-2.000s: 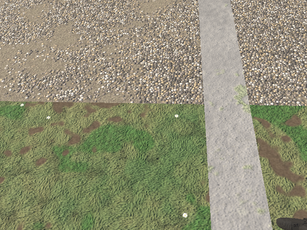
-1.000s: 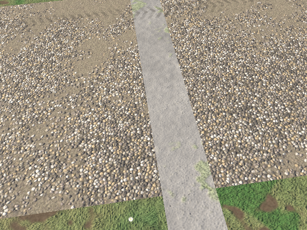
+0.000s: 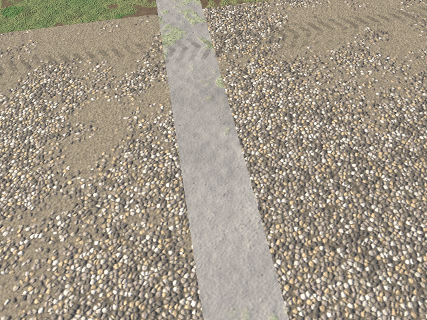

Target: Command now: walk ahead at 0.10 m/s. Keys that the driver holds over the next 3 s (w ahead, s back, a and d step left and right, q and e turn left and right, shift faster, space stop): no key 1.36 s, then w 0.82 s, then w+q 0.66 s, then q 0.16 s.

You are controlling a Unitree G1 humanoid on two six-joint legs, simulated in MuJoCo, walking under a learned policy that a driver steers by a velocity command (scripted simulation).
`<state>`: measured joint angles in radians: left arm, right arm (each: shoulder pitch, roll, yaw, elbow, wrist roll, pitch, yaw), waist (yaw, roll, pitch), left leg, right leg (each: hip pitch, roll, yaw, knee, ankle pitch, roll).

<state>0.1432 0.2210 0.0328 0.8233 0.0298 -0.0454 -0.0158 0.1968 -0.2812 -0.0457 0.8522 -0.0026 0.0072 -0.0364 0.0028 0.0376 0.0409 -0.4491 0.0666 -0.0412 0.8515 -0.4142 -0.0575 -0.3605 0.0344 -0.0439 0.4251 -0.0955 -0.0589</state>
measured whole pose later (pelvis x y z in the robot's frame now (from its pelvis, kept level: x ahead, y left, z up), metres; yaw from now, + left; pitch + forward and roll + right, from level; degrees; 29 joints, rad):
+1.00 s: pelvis +0.06 +0.03 +0.00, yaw +0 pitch -2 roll +0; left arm 0.16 0.21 0.03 1.11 0.00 0.02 0.04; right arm 0.22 -0.21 -0.03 1.08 -0.01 0.00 -0.04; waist 0.00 0.00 0.04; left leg -0.16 0.02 0.00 0.48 -0.29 -0.01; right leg -0.22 -0.01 -0.02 0.48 -0.24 0.00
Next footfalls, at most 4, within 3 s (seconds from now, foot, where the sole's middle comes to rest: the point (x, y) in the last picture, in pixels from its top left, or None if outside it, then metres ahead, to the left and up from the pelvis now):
0.10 left None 0.09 0.15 -0.77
2.04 right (262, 312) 0.48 -0.09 -0.77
2.60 left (180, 225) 0.78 0.18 -0.77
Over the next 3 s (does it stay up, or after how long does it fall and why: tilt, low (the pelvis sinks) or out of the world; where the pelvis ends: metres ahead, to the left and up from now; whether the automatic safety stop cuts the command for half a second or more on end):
stays up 0.84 0.11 0.00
